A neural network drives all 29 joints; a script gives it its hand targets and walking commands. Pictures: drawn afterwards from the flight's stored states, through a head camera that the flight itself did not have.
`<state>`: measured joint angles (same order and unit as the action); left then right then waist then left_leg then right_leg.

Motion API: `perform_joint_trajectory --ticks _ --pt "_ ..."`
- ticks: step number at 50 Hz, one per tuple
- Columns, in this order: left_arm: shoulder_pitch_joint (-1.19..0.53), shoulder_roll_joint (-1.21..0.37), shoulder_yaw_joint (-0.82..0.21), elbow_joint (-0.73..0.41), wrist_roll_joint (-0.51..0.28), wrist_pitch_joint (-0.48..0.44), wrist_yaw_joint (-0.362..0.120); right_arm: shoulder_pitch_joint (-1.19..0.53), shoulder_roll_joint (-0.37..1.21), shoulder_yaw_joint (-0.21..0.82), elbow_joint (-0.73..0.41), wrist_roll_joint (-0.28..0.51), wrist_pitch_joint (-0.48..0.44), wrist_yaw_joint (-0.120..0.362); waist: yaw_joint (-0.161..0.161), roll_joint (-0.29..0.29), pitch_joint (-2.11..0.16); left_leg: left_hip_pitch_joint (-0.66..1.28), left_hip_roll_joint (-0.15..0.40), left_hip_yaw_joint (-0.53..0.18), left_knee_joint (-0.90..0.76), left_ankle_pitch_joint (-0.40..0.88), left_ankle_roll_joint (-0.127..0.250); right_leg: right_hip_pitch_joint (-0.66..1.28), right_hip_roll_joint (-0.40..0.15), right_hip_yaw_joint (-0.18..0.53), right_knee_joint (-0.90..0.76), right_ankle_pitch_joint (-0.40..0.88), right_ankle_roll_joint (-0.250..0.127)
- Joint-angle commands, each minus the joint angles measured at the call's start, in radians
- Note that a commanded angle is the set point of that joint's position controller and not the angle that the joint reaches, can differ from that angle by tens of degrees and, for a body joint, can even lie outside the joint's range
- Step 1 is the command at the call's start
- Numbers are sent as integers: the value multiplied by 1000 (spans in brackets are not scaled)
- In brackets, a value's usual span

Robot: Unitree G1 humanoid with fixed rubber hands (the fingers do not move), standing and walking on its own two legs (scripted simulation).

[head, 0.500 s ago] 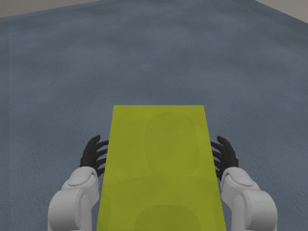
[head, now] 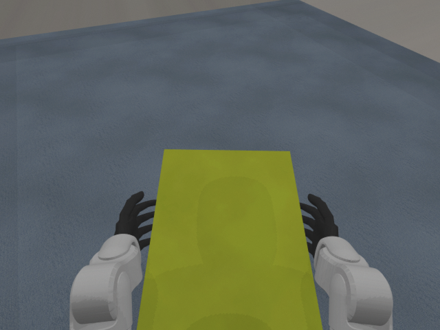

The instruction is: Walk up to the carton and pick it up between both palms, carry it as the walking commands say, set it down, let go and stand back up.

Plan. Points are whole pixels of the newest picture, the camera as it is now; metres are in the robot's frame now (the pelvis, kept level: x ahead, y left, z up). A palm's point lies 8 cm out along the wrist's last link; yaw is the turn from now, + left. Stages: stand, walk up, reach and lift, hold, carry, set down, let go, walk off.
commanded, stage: carry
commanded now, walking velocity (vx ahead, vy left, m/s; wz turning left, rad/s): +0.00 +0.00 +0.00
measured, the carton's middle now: (224, 253) +0.25 +0.00 +0.01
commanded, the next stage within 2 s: none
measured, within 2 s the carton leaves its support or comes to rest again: neither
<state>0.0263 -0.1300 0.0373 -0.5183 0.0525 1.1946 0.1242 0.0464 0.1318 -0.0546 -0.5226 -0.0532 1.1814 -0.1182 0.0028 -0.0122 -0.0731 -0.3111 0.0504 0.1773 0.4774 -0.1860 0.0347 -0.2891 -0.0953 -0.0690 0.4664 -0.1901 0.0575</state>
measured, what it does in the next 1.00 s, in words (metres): stands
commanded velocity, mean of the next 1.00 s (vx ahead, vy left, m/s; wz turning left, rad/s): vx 0.00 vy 0.00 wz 0.00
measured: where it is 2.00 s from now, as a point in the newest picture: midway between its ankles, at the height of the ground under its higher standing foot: outside the picture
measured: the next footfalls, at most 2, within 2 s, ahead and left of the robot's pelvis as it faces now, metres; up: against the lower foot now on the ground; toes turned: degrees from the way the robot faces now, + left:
none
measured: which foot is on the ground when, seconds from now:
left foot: down 0.00-1.00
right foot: down 0.00-1.00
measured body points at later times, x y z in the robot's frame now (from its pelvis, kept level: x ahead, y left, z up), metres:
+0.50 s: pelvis +0.02 -0.02 +0.00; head +0.01 -0.02 +0.45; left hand +0.27 +0.13 +0.09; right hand +0.26 -0.18 +0.09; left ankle +0.04 +0.10 -0.74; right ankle +0.03 -0.16 -0.74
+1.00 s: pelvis +0.03 -0.03 +0.00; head +0.01 -0.02 +0.45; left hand +0.28 +0.13 +0.08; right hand +0.27 -0.18 +0.08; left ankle +0.05 +0.10 -0.74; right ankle +0.03 -0.16 -0.74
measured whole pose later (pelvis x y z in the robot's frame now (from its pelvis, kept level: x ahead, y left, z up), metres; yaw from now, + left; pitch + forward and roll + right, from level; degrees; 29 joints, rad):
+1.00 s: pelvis +0.03 -0.03 +0.00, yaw +0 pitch +2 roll +0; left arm 0.00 -0.13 0.06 -0.51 0.04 1.20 0.13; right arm 0.00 0.13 -0.06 -0.50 -0.04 1.19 -0.13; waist -0.01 0.00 -0.07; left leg -0.30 0.10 0.16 0.51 -0.23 -0.01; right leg -0.27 -0.05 -0.09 0.49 -0.24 0.02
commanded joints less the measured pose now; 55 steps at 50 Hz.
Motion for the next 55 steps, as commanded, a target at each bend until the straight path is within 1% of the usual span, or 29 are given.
perform_joint_trajectory --ticks 1,9,21,37,50,55 --pt "-413 -800 -628 -113 -275 -12 -113 -435 777 638 -135 290 0 117 -3 29 -139 62 146 -140 -167 -158 -13 39 -49 30 -79 -51 -36" --pt "-409 -803 -627 -117 -276 -9 -114 -436 788 651 -141 299 4 118 -7 11 -167 111 125 -121 -113 -32 -4 57 -46 49 -92 27 -62" --pt "-413 -793 -626 -113 -279 -8 -111 -441 783 647 -131 302 6 111 -13 11 -186 126 120 -110 -77 51 -7 76 -39 51 -76 116 -74" --pt "-417 -781 -619 -110 -283 -10 -102 -447 772 636 -117 300 3 101 -13 16 -197 119 121 -103 -49 89 -15 76 -34 48 -52 147 -79" --pt "-421 -775 -613 -102 -279 -15 -99 -452 766 627 -101 293 -3 97 -14 15 -206 104 117 -103 -40 87 -16 65 -33 48 -42 137 -80" --pt "-425 -769 -602 -83 -271 -23 -100 -457 760 616 -78 284 -11 98 -13 15 -207 98 115 -104 -38 81 -16 59 -32 48 -39 128 -81"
